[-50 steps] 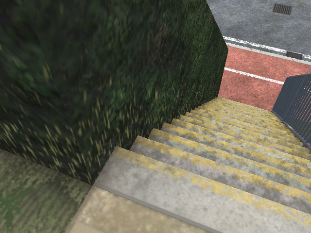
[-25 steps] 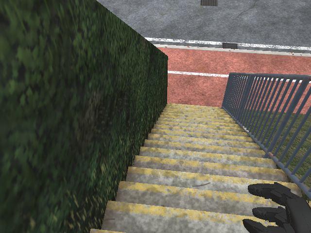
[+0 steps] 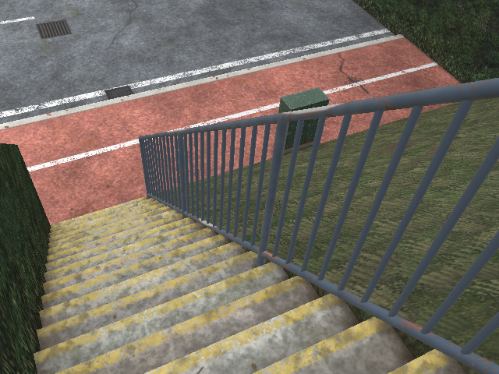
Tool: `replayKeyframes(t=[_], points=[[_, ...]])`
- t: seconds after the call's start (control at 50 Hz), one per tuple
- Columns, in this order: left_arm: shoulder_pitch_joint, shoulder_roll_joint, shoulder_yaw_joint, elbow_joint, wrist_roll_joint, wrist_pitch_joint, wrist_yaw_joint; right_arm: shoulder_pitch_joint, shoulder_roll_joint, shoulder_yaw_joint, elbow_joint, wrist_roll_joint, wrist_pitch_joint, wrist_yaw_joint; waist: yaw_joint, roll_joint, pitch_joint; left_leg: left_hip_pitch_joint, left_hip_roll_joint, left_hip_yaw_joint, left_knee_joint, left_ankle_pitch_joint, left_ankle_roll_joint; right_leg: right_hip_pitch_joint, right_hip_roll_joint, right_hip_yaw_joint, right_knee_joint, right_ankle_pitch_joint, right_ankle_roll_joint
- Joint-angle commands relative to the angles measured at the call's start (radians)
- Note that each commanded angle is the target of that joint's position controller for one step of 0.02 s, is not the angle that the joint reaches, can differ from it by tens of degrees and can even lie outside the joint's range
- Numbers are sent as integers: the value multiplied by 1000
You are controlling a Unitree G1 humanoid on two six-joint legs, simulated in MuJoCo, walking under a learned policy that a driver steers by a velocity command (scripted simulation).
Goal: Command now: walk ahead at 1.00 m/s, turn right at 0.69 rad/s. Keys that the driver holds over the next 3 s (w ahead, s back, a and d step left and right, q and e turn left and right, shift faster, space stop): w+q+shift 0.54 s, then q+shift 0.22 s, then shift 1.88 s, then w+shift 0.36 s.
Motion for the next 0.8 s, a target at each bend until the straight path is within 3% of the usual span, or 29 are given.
replayKeyframes(t=[0.02, 0.04, 0.08, 0.1, 0.12, 0.16, 0.18, 0.2, 0.22, 0.26, 0.28, 0.3, 0.34, 0.38, 0.46, 0.48, 0.5, 0.54, 0.56, 0.58, 0.6, 0.62, 0.64, 0.66, 0.68, 0.7, 0.74, 0.78, 0.8], points=[[-6, 112, 23, -5, -14, -30, 5, 64, -123, -27, -61, -58, -30, 12, -130, 301, -9, -155, -36, -51, -604, 273, -16, 2, -240, 346, -94, 781, -68], [-79, 146, 38, -10, 23, -54, 14, 220, -110, -22, -9, -54, -16, -4, -198, 99, -57, 69, -59, 0, -603, 457, -24, -196, -315, 400, 73, 917, -125], [-170, 0, 2, 7, -8, -114, 16, 171, -94, -11, 1, 52, -26, 0, -238, 102, -91, 547, -60, -32, -944, 1163, -33, -643, -154, 166, 226, 216, -13], [-196, 28, 2, 29, -2, -103, 18, 113, -70, -7, 11, 99, -20, 3, -218, 127, -89, 686, -109, 11, -943, 1194, -34, -700, -148, 109, 216, 102, 16], [-134, 26, -2, 50, -5, -100, 19, 114, -41, 7, -3, 92, -12, 1, -202, 90, -29, 745, -122, 62, -966, 1163, -2, -720, -179, 118, 355, 192, 13], [-334, 70, -2, 23, -22, -67, 29, 599, -137, -34, 161, 39, 33, -11, -422, -125, -83, 870, -87, 31, -871, 897, 164, -644, -248, 80, 926, 691, 36], [-495, 30, -4, -24, -19, -34, 37, 696, -175, -60, 176, 59, 53, 10, -566, 118, 11, 837, 12, -64, -1205, 766, 335, -735, -78, -76, 1600, 411, 68], [-507, -106, -45, -96, 19, -14, 53, 563, -139, -27, 181, 85, 54, 39, -416, 493, 236, 675, 17, -162, -1114, 1220, 254, -1022, 125, -84, 1851, -475, 45], [-287, -125, -69, -154, 57, -26, 55, 466, -73, 13, 160, 83, 8, 55, -161, 440, 207, 723, 47, -557, -1109, 1156, 233, -1177, 36, 122, 1438, -400, 17], [-122, -57, -56, 3, 111, -20, 72, 280, -60, 11, 152, 83, -28, 62, 11, -2, 217, 476, 90, -601, -1087, 760, 280, -1095, -133, 153, 1181, -226, 65], [-127, -61, -59, 4, 119, -24, 68, 232, -84, 14, 140, 94, -43, 57, 56, -4, 163, 394, 65, -654, -1081, 705, 258, -1065, -151, 122, 1000, -101, 112], [-265, -81, -83, -84, 67, -40, 49, 67, -52, 33, 80, 48, -41, 21, 87, 70, 219, -59, 82, -782, -1234, 552, 300, -765, -159, 62, 577, 184, 201], [-294, -59, -58, -4, 66, -17, 26, 60, -69, 27, 90, 52, -31, 20, 39, 113, 151, -304, 70, -738, -1212, 483, 297, -383, -144, -1, 715, 449, 233], [-412, -3, -43, -43, 57, -45, 1, 74, 64, 61, 102, 104, -34, 3, 3, 28, 166, -211, -105, -581, -973, 139, 245, -371, -185, 64, 250, 946, 178], [-277, -80, -49, -20, -18, -33, -4, 146, 37, 35, 146, 54, 4, 29, -110, 179, 61, -10, -200, -442, -754, 335, 212, -8, -74, -8, -67, 764, 192], [-140, -84, -36, 23, -18, -42, 6, 140, 26, 27, 150, 43, 15, 32, -64, 203, 31, 11, -204, -397, -552, 455, 209, 94, -75, 0, -71, 774, 189], [86, -28, -4, 97, 8, -51, 20, 80, 13, 20, 159, 37, 24, 37, 75, 159, -22, -95, -198, -351, -224, 617, 194, 334, -126, 34, -149, 757, 161], [227, 26, 21, 111, 23, -59, 10, -107, -80, -31, 99, 64, 16, 32, 212, 98, 22, -315, -306, -218, 204, -140, 183, 518, -352, 205, -438, 768, 65], [157, 40, 7, 78, 41, -81, -11, 84, 16, -14, 27, 92, 5, 12, 5, 33, -40, -513, -188, -200, 96, -282, 155, 725, -557, 295, -51, 1411, 71], [205, 71, 33, 106, 23, -84, -19, 127, 29, -8, 50, 55, 10, -1, 21, -26, -117, -647, -113, -190, 39, -260, 138, 823, -645, 399, 49, 1400, -7], [225, 28, 21, 110, 16, -100, -25, 59, -1, -27, 49, 29, 14, 3, 30, 65, -51, -662, -83, -184, -103, -162, 119, 640, -595, 327, -30, 1074, -6], [212, 13, 28, 116, 6, -126, -16, -37, -14, -42, 17, -6, 18, -1, 43, -9, -10, -642, -57, -194, -150, -74, 122, 480, -572, 336, -30, 938, 13], [156, -11, 20, 129, -3, -114, 18, -141, -15, -37, -37, 0, 39, 18, -8, 114, 15, -432, -68, -154, -461, 249, 79, 183, -469, 163, -146, 881, 92], [39, 11, 24, 114, -9, -117, 31, -84, 66, -17, -80, 4, 59, 16, -90, -126, 49, -179, -19, -134, -685, 439, 71, -111, -527, 168, -30, 915, 81], [-153, -97, -47, -31, 223, -86, 4, 216, 187, 62, 102, -134, -11, 138, -158, -17, -62, 291, 8, -116, -623, 672, -5, -573, -500, 90, -12, 618, -7], [-256, -121, -61, -73, 201, -81, 2, 220, 157, 60, 133, -144, -15, 191, -130, 15, 10, 300, 57, -153, -716, 955, -6, -672, -454, 37, 17, 243, 39], [-160, 20, -54, -83, 182, -128, 15, 214, 32, 18, 133, -97, -35, 184, -104, 95, 30, 604, -91, 76, -950, 1245, -27, -810, -231, -240, 210, -105, 198], [36, 176, -31, -15, 107, -130, 45, 117, -119, -37, 114, -153, -14, 182, -64, 103, 57, 493, -98, 158, -1254, 878, -23, -420, -283, -183, 482, -23, 291], [-16, 276, 0, -38, 150, -113, 15, 411, -112, -60, 207, -144, -19, 159, -209, 141, -63, 809, -150, 186, -1083, 937, 38, -458, -297, -134, 829, 153, 303]])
